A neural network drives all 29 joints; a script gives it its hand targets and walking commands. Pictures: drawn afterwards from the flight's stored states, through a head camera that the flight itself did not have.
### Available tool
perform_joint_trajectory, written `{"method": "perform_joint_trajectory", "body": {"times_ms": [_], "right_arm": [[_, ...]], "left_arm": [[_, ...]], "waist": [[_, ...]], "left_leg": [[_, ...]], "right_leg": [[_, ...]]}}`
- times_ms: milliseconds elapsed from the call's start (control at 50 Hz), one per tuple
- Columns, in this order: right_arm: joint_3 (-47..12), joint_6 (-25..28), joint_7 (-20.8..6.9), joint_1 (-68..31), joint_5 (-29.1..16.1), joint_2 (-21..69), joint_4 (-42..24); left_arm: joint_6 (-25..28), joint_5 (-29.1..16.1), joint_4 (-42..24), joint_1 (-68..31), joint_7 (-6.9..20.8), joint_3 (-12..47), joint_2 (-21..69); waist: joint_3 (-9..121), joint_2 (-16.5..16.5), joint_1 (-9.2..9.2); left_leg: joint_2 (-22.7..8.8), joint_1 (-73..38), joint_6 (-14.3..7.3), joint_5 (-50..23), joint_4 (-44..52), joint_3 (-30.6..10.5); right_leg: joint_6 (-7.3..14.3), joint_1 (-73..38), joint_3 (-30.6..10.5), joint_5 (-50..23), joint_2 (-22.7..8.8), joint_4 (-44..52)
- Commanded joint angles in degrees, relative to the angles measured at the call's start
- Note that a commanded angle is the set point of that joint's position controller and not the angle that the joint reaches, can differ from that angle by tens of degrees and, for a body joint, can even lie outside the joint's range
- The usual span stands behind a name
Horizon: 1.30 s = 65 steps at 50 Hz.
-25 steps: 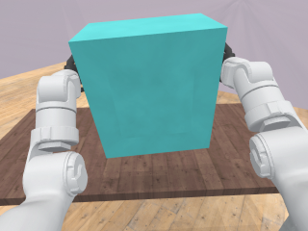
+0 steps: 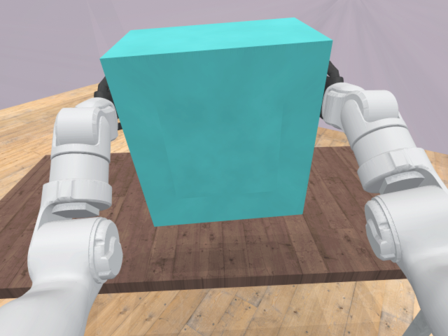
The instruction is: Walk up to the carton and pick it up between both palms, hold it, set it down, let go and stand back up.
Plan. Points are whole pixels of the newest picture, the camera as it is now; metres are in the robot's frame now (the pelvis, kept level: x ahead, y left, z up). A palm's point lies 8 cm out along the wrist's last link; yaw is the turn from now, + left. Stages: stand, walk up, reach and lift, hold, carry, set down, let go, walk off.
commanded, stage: hold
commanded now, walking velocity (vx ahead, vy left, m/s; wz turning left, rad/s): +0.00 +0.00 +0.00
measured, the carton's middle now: (221, 126) +0.38 +0.00 +0.28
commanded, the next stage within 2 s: none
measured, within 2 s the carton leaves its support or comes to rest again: neither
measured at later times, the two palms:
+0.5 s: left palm (108, 111) +0.37 +0.18 +0.32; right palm (334, 97) +0.37 -0.18 +0.33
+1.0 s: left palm (107, 111) +0.37 +0.19 +0.32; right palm (333, 96) +0.37 -0.18 +0.33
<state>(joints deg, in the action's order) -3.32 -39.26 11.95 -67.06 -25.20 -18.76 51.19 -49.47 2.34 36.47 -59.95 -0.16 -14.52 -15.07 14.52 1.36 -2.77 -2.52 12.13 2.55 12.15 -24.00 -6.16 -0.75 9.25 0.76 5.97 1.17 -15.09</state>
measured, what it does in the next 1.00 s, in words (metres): stands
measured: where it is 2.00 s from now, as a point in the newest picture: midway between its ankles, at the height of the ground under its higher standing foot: outside the picture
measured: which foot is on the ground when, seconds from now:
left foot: down 0.00-1.00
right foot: down 0.00-1.00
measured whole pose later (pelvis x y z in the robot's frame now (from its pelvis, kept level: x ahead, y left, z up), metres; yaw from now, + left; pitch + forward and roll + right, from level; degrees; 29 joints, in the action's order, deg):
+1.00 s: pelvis +0.00 +0.00 +0.00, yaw +0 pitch +0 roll -2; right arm -3.1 -39.8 11.7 -68.4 -25.2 -19.2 52.7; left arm -50.2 3.3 36.9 -60.9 0.0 -15.1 -14.7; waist 14.7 1.3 -2.9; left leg -2.4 12.3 2.6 12.0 -24.0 -6.6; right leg -0.8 9.3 -0.4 5.9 1.6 -15.0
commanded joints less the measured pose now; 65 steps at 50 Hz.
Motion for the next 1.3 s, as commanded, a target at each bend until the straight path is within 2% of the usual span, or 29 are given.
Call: {"method": "perform_joint_trajectory", "body": {"times_ms": [0,140,440,640,840,1080,1280], "right_arm": [[-6.22,1.26,-9.54,-52.67,-12.15,40.13,-21.06],[-6.49,0.77,-9.82,-52.22,-12.74,40.08,-21.03],[-6.15,0.63,-9.35,-54.43,-11.89,41.64,-21.45],[-5.06,0.91,-9.17,-54.81,-11.13,40.94,-19.91],[-5.1,1.15,-9.65,-54.37,-11.74,40.12,-19.22],[-5.92,1.03,-9.89,-54.35,-12.41,40.78,-20.22],[-5.91,0.81,-9.28,-54.48,-12.34,41.12,-20.81]], "left_arm": [[5.25,-11.96,-18.43,-53.75,7.29,15.85,38.91],[4.4,-11.31,-19.64,-53.64,7.35,15.97,38.26],[4.57,-10.46,-15.7,-53.44,8.19,14.24,36.57],[5.31,-11.0,-13.83,-54.48,8.54,14.26,37.37],[5.48,-11.46,-15.24,-55.07,8.03,14.8,38.29],[5.17,-11.29,-16.17,-54.46,7.47,14.65,37.94],[5.13,-10.94,-15.28,-54.13,7.99,14.3,37.15]], "waist": [[19.15,3.38,-0.95],[19.13,3.62,-0.49],[18.33,0.19,-0.11],[18.65,1.59,-0.78],[19.61,3.19,-0.7],[19.36,1.81,-0.19],[19.04,1.05,-0.48]], "left_leg": [[4.44,-1.04,1.4,-15.45,3.87,1.91],[4.49,-1.05,1.53,-15.64,3.77,2.11],[5.0,0.6,-0.2,-11.0,4.53,2.55],[4.93,1.06,0.09,-9.81,4.81,2.26],[4.56,0.27,0.98,-12.16,4.46,1.84],[4.54,-0.22,0.65,-13.3,4.14,1.97],[4.92,-0.21,0.21,-12.37,4.03,2.21]], "right_leg": [[0.47,-14.12,-2.22,-10.16,3.94,-0.71],[0.27,-14.35,-2.31,-10.54,3.95,-0.79],[-0.33,-13.59,-2.54,-8.49,3.31,-0.06],[0.18,-12.97,-2.76,-6.97,3.07,0.14],[0.48,-13.18,-2.62,-7.72,3.54,-0.27],[0.15,-13.22,-2.51,-8.67,3.8,-0.34],[-0.17,-13.12,-2.68,-8.91,3.35,0.01]]}}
